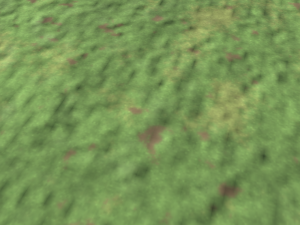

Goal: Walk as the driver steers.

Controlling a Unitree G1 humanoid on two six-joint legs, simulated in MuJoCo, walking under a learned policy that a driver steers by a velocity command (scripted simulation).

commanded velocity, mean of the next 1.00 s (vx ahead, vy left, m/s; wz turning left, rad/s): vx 0.20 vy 0.00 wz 0.00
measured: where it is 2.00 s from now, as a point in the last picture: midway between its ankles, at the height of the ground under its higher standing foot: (168, 193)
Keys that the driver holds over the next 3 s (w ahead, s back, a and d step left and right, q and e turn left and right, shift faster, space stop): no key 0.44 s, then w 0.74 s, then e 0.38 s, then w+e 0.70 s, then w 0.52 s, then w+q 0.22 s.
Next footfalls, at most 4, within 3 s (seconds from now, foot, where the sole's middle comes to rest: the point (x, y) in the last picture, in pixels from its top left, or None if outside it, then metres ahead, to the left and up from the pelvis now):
0.28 left None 0.08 0.13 -0.76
0.78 right None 0.21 -0.10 -0.76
1.26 left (145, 198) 0.56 0.04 -0.76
1.82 right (192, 198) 0.55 -0.16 -0.76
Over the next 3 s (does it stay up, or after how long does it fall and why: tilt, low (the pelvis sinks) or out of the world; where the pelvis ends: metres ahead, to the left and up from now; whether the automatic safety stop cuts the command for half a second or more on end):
stays up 1.01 -0.41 0.03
